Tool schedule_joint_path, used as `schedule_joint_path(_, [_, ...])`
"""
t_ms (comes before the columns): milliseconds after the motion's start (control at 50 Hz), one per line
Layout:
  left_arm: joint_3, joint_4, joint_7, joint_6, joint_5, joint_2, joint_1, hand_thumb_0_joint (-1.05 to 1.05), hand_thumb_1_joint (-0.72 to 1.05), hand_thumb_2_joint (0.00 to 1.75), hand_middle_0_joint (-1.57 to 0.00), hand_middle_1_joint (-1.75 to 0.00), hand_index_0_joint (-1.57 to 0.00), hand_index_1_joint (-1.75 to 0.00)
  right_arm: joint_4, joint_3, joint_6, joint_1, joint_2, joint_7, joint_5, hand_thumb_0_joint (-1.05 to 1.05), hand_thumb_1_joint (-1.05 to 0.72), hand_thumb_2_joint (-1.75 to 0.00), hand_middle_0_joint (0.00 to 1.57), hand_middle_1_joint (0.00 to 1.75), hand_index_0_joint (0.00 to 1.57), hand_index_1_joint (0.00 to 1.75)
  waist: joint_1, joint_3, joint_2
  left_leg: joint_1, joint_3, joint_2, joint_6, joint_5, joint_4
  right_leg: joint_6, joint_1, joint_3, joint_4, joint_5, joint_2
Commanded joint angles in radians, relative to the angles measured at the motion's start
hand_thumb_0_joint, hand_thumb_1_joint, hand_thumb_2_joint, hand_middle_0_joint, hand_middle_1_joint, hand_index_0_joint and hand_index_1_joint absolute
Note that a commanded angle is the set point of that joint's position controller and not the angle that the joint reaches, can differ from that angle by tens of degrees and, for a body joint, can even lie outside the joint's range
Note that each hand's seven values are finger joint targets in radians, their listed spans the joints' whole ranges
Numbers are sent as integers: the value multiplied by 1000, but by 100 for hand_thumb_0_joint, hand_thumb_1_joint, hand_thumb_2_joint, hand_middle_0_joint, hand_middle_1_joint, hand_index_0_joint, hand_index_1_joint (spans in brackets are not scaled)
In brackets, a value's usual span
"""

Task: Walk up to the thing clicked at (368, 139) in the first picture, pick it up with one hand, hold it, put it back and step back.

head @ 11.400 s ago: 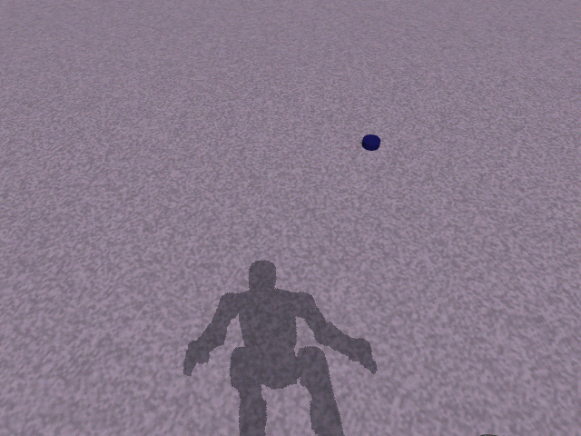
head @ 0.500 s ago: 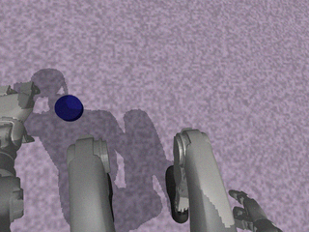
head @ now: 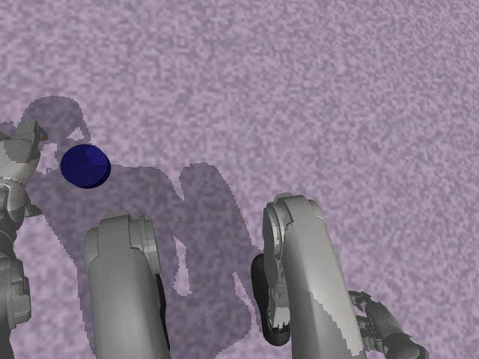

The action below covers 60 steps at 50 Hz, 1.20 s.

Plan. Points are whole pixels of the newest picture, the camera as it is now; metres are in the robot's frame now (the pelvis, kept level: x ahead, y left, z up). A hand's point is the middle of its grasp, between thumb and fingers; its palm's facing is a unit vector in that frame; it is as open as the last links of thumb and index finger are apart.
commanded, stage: rise first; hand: left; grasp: from above
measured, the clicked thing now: (86, 166) +0.45 +0.29 -0.31
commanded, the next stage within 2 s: approach in 1.94 s
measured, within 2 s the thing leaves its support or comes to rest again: neither
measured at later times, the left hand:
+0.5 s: hand (32, 177) +0.40 +0.34 -0.18, palm faces -0.44 -0.10 -0.89, open 14.1 cm
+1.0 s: hand (39, 171) +0.42 +0.33 -0.19, palm faces -0.43 -0.10 -0.90, open 14.1 cm
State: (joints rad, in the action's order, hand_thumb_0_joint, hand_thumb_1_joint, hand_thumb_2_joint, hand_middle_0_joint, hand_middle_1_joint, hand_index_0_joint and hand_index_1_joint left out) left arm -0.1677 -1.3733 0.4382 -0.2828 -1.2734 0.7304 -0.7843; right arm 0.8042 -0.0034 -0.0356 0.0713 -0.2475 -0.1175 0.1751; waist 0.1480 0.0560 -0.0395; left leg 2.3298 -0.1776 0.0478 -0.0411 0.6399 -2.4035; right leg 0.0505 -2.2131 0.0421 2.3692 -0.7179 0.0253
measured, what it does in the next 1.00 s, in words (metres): stands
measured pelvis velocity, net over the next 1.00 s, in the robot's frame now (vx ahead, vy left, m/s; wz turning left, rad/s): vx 0.00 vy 0.00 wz -0.03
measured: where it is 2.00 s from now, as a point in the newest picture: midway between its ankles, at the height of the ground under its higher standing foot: (215, 322)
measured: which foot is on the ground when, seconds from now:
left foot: down 0.00-1.00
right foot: down 0.00-1.00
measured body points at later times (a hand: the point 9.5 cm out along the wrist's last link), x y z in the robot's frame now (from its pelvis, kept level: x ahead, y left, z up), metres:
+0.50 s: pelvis +0.00 +0.00 -0.01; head +0.23 +0.07 +0.37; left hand +0.42 +0.34 -0.13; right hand +0.09 -0.28 -0.12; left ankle +0.09 +0.14 -0.29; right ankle +0.09 -0.13 -0.29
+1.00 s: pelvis +0.00 +0.00 -0.01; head +0.24 +0.08 +0.36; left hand +0.43 +0.33 -0.14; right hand +0.08 -0.27 -0.12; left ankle +0.09 +0.14 -0.29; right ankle +0.09 -0.13 -0.29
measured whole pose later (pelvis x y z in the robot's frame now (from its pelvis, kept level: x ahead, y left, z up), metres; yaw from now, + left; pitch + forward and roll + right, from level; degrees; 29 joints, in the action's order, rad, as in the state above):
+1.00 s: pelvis +0.00 +0.00 -0.01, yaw -2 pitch +31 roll -8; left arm -0.19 -1.46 0.48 -0.26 -1.28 0.78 -0.83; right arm 0.80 -0.06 -0.06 0.08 -0.26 -0.15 0.21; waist 0.20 0.01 -0.05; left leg 2.35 -0.21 0.04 -0.05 0.66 -2.46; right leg 0.05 -2.23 0.06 2.40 -0.72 0.04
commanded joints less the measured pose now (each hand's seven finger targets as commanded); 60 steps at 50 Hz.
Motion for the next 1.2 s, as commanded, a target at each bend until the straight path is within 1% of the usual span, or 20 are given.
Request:
schedule_joint_path(0, [-35,135,38,1,23,278,-251,0,-54,99,-6,-104,-7,-103,-24,72,-12,169,-242,7,1,0,-90,-90,20,30,20,30,-7,640,264,-552,139,-19,64,-113,219,-73,248,112,-264,199,25])
schedule_joint_path(40, [-51,135,39,1,28,298,-253,0,-54,100,-6,-104,-7,-103,-20,72,-11,165,-241,7,-2,0,-90,-90,20,30,20,30,-16,659,257,-554,137,-19,63,-115,212,-76,248,109,-261,202,27])
schedule_joint_path(80, [-44,131,38,2,25,293,-242,0,-53,99,-6,-104,-7,-102,-23,65,-9,167,-240,7,4,0,-90,-90,20,30,20,30,-17,662,248,-541,142,-20,64,-127,201,-74,270,104,-264,221,29])
schedule_joint_path(140, [-53,124,41,-2,28,300,-250,0,-54,99,-6,-103,-7,-102,-22,64,-5,171,-243,6,8,0,-90,-90,20,30,20,30,-8,642,238,-517,139,-20,66,-118,196,-73,267,107,-261,212,29])
schedule_joint_path(220, [-34,94,41,-7,20,287,-251,0,-54,99,-6,-104,-7,-102,-21,57,-7,169,-246,3,10,0,-90,-90,20,30,20,30,-1,620,257,-520,135,-20,63,-110,195,-76,251,114,-254,206,33])
schedule_joint_path(260, [-54,105,48,-13,21,311,-265,0,-54,100,-6,-103,-7,-102,-23,58,-5,169,-257,1,11,0,-90,-90,20,30,20,30,3,623,266,-518,129,-21,61,-97,201,-77,240,120,-247,189,32])
schedule_joint_path(280, [-47,103,50,-12,19,300,-245,0,-54,100,-6,-103,-7,-102,-27,53,-7,169,-250,1,15,0,-90,-90,20,30,20,30,-7,621,274,-519,136,-22,61,-108,198,-75,262,115,-253,202,32])
schedule_joint_path(340, [-39,97,53,-12,18,291,-268,0,-54,100,-6,-103,-7,-102,-24,52,-7,173,-259,-2,17,0,-90,-90,20,30,20,30,16,613,273,-530,125,-19,61,-107,197,-75,236,126,-241,200,32])
schedule_joint_path(400, [-39,79,59,-11,17,301,-263,0,-54,100,-6,-103,-7,-102,-24,49,-11,168,-259,-4,15,0,-90,-90,20,30,20,30,13,606,276,-521,125,-19,60,-104,191,-77,234,123,-238,199,32])
schedule_joint_path(420, [-41,93,61,-14,13,301,-273,0,-59,107,-9,-101,-5,-104,-21,45,-10,172,-260,-3,21,0,-90,-90,20,30,20,30,14,619,286,-528,124,-20,59,-111,195,-74,240,127,-238,206,34])
schedule_joint_path(460, [-47,85,66,-9,13,313,-270,0,-55,102,-7,-103,-7,-103,-22,47,-12,165,-260,-3,18,0,-90,-90,20,30,20,30,10,624,276,-522,126,-19,59,-104,187,-78,237,122,-242,201,36])
schedule_joint_path(700, [-35,46,76,8,13,305,-299,0,-55,102,-8,-103,-7,-103,-18,33,-25,176,-267,-11,26,0,-90,-90,20,30,20,30,39,602,279,-502,122,-19,60,-101,173,-75,241,126,-238,209,38])
schedule_joint_path(760, [-53,56,80,10,18,324,-296,0,-55,101,-7,-103,-7,-103,-19,29,-25,171,-268,-10,27,0,-90,-90,20,30,20,30,29,602,289,-495,125,-20,61,-100,171,-72,248,124,-237,209,37])
schedule_joint_path(840, [-33,34,76,15,8,318,-308,0,-56,102,-7,-103,-7,-104,-21,23,-28,174,-270,-17,29,0,-90,-90,20,30,20,30,42,585,291,-489,121,-20,60,-89,174,-76,238,131,-231,200,40])
schedule_joint_path(920, [-57,48,77,17,10,343,-283,0,-56,102,-7,-103,-7,-103,-20,20,-29,177,-274,-20,32,0,-90,-90,20,30,20,30,29,618,305,-517,119,-19,58,-125,171,-74,262,132,-220,234,40])
schedule_joint_path(980, [-46,53,71,18,16,328,-298,0,-55,102,-8,-103,-7,-103,-24,21,-30,176,-273,-25,31,0,-90,-90,20,30,20,30,40,616,303,-507,119,-18,58,-114,170,-74,257,132,-227,228,42])
schedule_joint_path(1000, [-57,70,72,17,22,331,-278,0,-56,102,-8,-102,-7,-103,-23,22,-28,176,-273,-23,28,0,-90,-90,20,30,20,30,24,623,309,-513,121,-20,57,-117,179,-75,265,131,-229,228,41])
schedule_joint_path(1100, [-34,78,58,23,23,301,-270,0,-55,101,-8,-102,-8,-103,-27,29,-25,178,-271,-25,27,0,-90,-90,20,30,20,30,38,617,311,-514,122,-19,58,-123,176,-72,262,129,-231,243,40])
schedule_joint_path(1140, [-33,86,54,21,25,310,-272,0,-55,102,-8,-103,-8,-103,-27,29,-22,178,-270,-23,20,0,-90,-90,20,30,20,30,30,620,301,-504,122,-19,59,-110,180,-74,260,127,-240,229,40])
schedule_joint_path(1180, [-16,86,48,18,27,294,-287,0,-55,101,-9,-103,-8,-103,-32,31,-26,182,-270,-25,17,0,-90,-90,20,30,20,30,41,590,297,-491,120,-20,59,-79,188,-77,243,128,-247,197,39])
